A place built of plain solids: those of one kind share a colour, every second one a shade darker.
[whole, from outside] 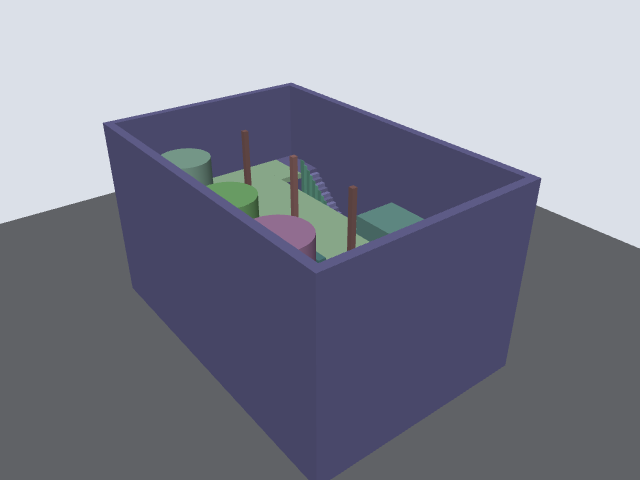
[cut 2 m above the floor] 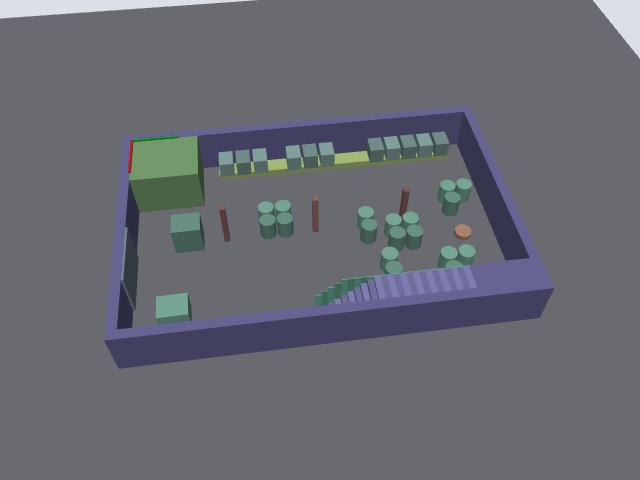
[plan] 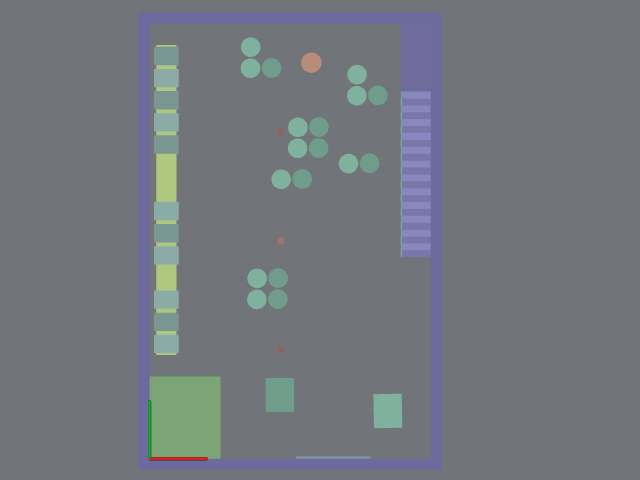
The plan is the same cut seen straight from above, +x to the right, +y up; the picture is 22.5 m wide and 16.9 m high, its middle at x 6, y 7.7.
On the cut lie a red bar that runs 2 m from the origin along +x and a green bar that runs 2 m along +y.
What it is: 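The cask floor and the brewing floor of a tower brewery's brewhouse, with the steep straight timber stair of 25 risers, its west side open behind a timber rail, beside a well 1.3 m broad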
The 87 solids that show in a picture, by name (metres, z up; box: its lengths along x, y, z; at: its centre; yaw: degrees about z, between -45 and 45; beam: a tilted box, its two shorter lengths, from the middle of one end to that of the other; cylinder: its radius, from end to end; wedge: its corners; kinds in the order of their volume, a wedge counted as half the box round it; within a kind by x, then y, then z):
{
 "wall_1": {"box": [0.4, 16.12, 9.24], "at": [-0.2, 7.66, 4.57]},
 "wall_2": {"box": [10.7, 0.4, 9.24], "at": [4.95, -0.2, 4.57]},
 "wall_3": {"box": [10.7, 0.4, 9.24], "at": [4.95, 15.52, 4.57]},
 "wall_4": {"box": [0.4, 16.12, 9.24], "at": [10.1, 7.66, 4.57]},
 "upper_floor_1": {"box": [7.53, 15.34, 0.3], "at": [3.75, 7.66, 4.98]},
 "upper_floor_2": {"box": [1.34, 2.4, 0.3], "at": [8.18, 14.13, 4.98]},
 "office_1": {"box": [2.5, 2.9, 2.25], "at": [1.25, 1.45, 1.07]},
 "stair_steps_1": {"box": [1.02, 0.25, 0.26], "at": [9.39, 7.22, 0.08]},
 "stair_steps_2": {"box": [1.02, 0.25, 0.46], "at": [9.39, 7.46, 0.18]},
 "stair_steps_3": {"box": [1.02, 0.25, 0.67], "at": [9.39, 7.7, 0.28]},
 "stair_steps_4": {"box": [1.02, 0.25, 0.87], "at": [9.39, 7.95, 0.39]},
 "stair_steps_5": {"box": [1.02, 0.25, 1.08], "at": [9.39, 8.19, 0.49]},
 "stair_steps_6": {"box": [1.02, 0.25, 1.28], "at": [9.39, 8.43, 0.59]},
 "stair_steps_7": {"box": [1.02, 0.25, 1.49], "at": [9.39, 8.67, 0.69]},
 "stair_steps_8": {"box": [1.02, 0.25, 1.69], "at": [9.39, 8.92, 0.8]},
 "stair_steps_9": {"box": [1.02, 0.25, 1.9], "at": [9.39, 9.16, 0.9]},
 "stair_steps_10": {"box": [1.02, 0.25, 2.1], "at": [9.39, 9.4, 1.0]},
 "stair_steps_11": {"box": [1.02, 0.25, 2.31], "at": [9.39, 9.65, 1.1]},
 "stair_steps_12": {"box": [1.02, 0.25, 2.51], "at": [9.39, 9.89, 1.21]},
 "stair_steps_13": {"box": [1.02, 0.25, 2.72], "at": [9.39, 10.13, 1.31]},
 "stair_steps_14": {"box": [1.02, 0.25, 2.92], "at": [9.39, 10.38, 1.41]},
 "stair_steps_15": {"box": [1.02, 0.25, 3.13], "at": [9.39, 10.62, 1.51]},
 "stair_steps_16": {"box": [1.02, 0.25, 3.33], "at": [9.39, 10.86, 1.62]},
 "stair_steps_17": {"box": [1.02, 0.25, 3.54], "at": [9.39, 11.1, 1.72]},
 "stair_steps_18": {"box": [1.02, 0.25, 3.74], "at": [9.39, 11.35, 1.82]},
 "stair_steps_19": {"box": [1.02, 0.25, 3.95], "at": [9.39, 11.59, 1.92]},
 "stair_steps_20": {"box": [1.02, 0.25, 4.15], "at": [9.39, 11.83, 2.03]},
 "stair_steps_21": {"box": [1.02, 0.25, 4.36], "at": [9.39, 12.08, 2.13]},
 "stair_steps_22": {"box": [1.02, 0.25, 4.57], "at": [9.39, 12.32, 2.23]},
 "stair_steps_23": {"box": [1.02, 0.25, 4.77], "at": [9.39, 12.56, 2.34]},
 "stair_steps_24": {"box": [1.02, 0.25, 4.98], "at": [9.39, 12.81, 2.44]},
 "mash_tun_1": {"cylinder": 1.56, "from": [2.35, 5.75, 5.08], "to": [2.35, 5.75, 6.84]},
 "stair_head_landing_1": {"box": [1.08, 2.41, 5.18], "at": [9.37, 14.13, 2.54]},
 "liquor_back_1": {"cylinder": 1.25, "from": [2.35, 13.4, 5.08], "to": [2.35, 13.4, 7.5]},
 "copper_1": {"cylinder": 1.38, "from": [2.35, 9.57, 5.08], "to": [2.35, 9.57, 7.03]},
 "load_1": {"cylinder": 0.34, "from": [3.55, 13.75, -0.05], "to": [3.55, 13.75, 0.88]},
 "load_2": {"cylinder": 0.34, "from": [3.56, 14.49, -0.05], "to": [3.56, 14.49, 0.88]},
 "load_3": {"cylinder": 0.34, "from": [3.78, 5.61, -0.05], "to": [3.78, 5.61, 0.88]},
 "load_4": {"cylinder": 0.34, "from": [3.79, 6.35, -0.05], "to": [3.79, 6.35, 0.88]},
 "load_5": {"cylinder": 0.34, "from": [4.29, 13.76, -0.05], "to": [4.29, 13.76, 0.88]},
 "load_6": {"cylinder": 0.34, "from": [4.52, 5.62, -0.05], "to": [4.52, 5.62, 0.88]},
 "load_7": {"cylinder": 0.34, "from": [4.53, 6.36, -0.05], "to": [4.53, 6.36, 0.88]},
 "load_8": {"box": [1.0, 1.2, 1.37], "at": [4.59, 2.24, 0.64], "yaw": 0.3},
 "load_9": {"cylinder": 0.34, "from": [4.63, 9.84, -0.05], "to": [4.63, 9.84, 0.88]},
 "load_10": {"cylinder": 0.34, "from": [5.21, 10.93, -0.05], "to": [5.21, 10.93, 0.88]},
 "load_11": {"cylinder": 0.34, "from": [5.22, 11.67, -0.05], "to": [5.22, 11.67, 0.88]},
 "load_12": {"cylinder": 0.34, "from": [5.37, 9.85, -0.05], "to": [5.37, 9.85, 0.88]},
 "load_13": {"cylinder": 0.34, "from": [5.95, 10.94, -0.05], "to": [5.95, 10.94, 0.88]},
 "load_14": {"cylinder": 0.34, "from": [5.96, 11.68, -0.05], "to": [5.96, 11.68, 0.88]},
 "load_15": {"cylinder": 0.34, "from": [7.0, 10.39, -0.05], "to": [7.0, 10.39, 0.88]},
 "load_16": {"cylinder": 0.34, "from": [7.3, 12.78, -0.05], "to": [7.3, 12.78, 0.88]},
 "load_17": {"cylinder": 0.34, "from": [7.31, 13.52, -0.05], "to": [7.31, 13.52, 0.88]},
 "load_18": {"cylinder": 0.34, "from": [7.74, 10.4, -0.05], "to": [7.74, 10.4, 0.88]},
 "load_19": {"cylinder": 0.34, "from": [8.04, 12.79, -0.05], "to": [8.04, 12.79, 0.88]},
 "load_20": {"box": [1.0, 1.2, 0.97], "at": [8.39, 1.68, 0.44], "yaw": 1.2},
 "cooler_1": {"box": [2.13, 3.4, 0.96], "at": [7.88, 4.35, 5.56]},
 "cask_1": {"box": [0.88, 0.65, 0.74], "at": [0.59, 4.04, 0.67]},
 "cask_2": {"box": [0.88, 0.65, 0.74], "at": [0.59, 4.82, 0.67]},
 "cask_3": {"box": [0.88, 0.65, 0.74], "at": [0.59, 5.6, 0.67]},
 "cask_4": {"box": [0.88, 0.65, 0.74], "at": [0.59, 7.16, 0.67]},
 "cask_5": {"box": [0.88, 0.65, 0.74], "at": [0.59, 7.94, 0.67]},
 "cask_6": {"box": [0.88, 0.65, 0.74], "at": [0.59, 8.72, 0.67]},
 "cask_7": {"box": [0.88, 0.65, 0.74], "at": [0.59, 11.06, 0.67]},
 "cask_8": {"box": [0.88, 0.65, 0.74], "at": [0.59, 11.84, 0.67]},
 "cask_9": {"box": [0.88, 0.65, 0.74], "at": [0.59, 12.62, 0.67]},
 "cask_10": {"box": [0.88, 0.65, 0.74], "at": [0.59, 13.4, 0.67]},
 "cask_11": {"box": [0.88, 0.65, 0.74], "at": [0.59, 14.18, 0.67]},
 "stillage_1": {"box": [0.72, 10.92, 0.39], "at": [0.59, 9.11, 0.14]},
 "post_1": {"box": [0.24, 0.24, 8.94], "at": [4.62, 3.83, 4.42]},
 "post_2": {"box": [0.24, 0.24, 8.94], "at": [4.62, 7.66, 4.42]},
 "post_3": {"box": [0.24, 0.24, 8.94], "at": [4.62, 11.49, 4.42]},
 "loading_door_1": {"box": [2.64, 0.09, 2.87], "at": [6.47, 0.04, 1.39]},
 "stair_rail_1": {"box": [0.04, 0.25, 1.23], "at": [8.86, 7.22, 0.57]},
 "stair_rail_2": {"box": [0.04, 0.25, 1.44], "at": [8.86, 7.46, 0.67]},
 "stair_rail_3": {"box": [0.04, 0.25, 1.64], "at": [8.86, 7.7, 0.77]},
 "stair_rail_4": {"box": [0.04, 0.25, 1.85], "at": [8.86, 7.95, 0.87]},
 "stair_rail_5": {"box": [0.04, 0.25, 2.05], "at": [8.86, 8.19, 0.98]},
 "stair_rail_6": {"box": [0.04, 0.25, 2.26], "at": [8.86, 8.43, 1.08]},
 "stair_rail_7": {"box": [0.04, 0.25, 2.46], "at": [8.86, 8.67, 1.18]},
 "stair_rail_8": {"box": [0.04, 0.25, 4.92], "at": [8.86, 11.59, 2.41]},
 "stair_rail_9": {"box": [0.04, 0.25, 5.13], "at": [8.86, 11.83, 2.51]},
 "stair_rail_10": {"box": [0.04, 0.25, 5.34], "at": [8.86, 12.08, 2.62]},
 "stair_rail_11": {"box": [0.04, 0.25, 5.54], "at": [8.86, 12.32, 2.72]},
 "stair_rail_12": {"box": [0.04, 0.25, 5.75], "at": [8.86, 12.56, 2.82]},
 "stair_rail_13": {"box": [0.04, 0.31, 5.95], "at": [8.86, 12.84, 2.93]},
 "plinth_walk_1": {"box": [0.4, 1.4, 0.22], "at": [4.1, 5.75, 5.19]},
 "hose_coil_1": {"cylinder": 0.36, "from": [5.7, 13.94, -0.05], "to": [5.7, 13.94, 0.23]}
}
